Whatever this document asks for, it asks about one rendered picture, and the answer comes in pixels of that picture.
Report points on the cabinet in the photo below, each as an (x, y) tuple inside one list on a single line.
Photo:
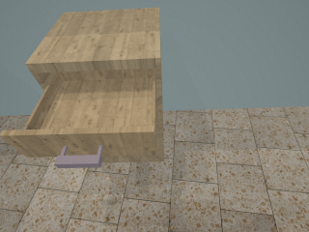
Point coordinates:
[(108, 40)]

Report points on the drawer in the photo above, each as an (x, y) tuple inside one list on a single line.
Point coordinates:
[(85, 109)]

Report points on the handle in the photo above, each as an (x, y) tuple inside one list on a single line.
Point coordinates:
[(79, 161)]

